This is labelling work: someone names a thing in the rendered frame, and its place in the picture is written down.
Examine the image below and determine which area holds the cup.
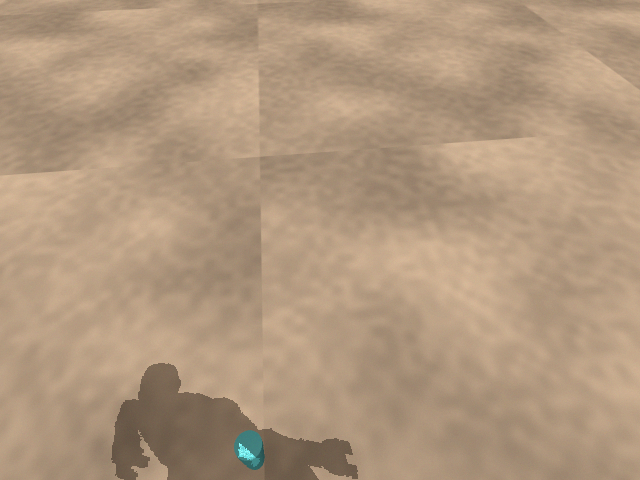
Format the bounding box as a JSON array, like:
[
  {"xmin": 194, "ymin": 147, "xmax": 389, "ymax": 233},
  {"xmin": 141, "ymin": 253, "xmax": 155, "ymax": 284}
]
[{"xmin": 234, "ymin": 430, "xmax": 265, "ymax": 470}]

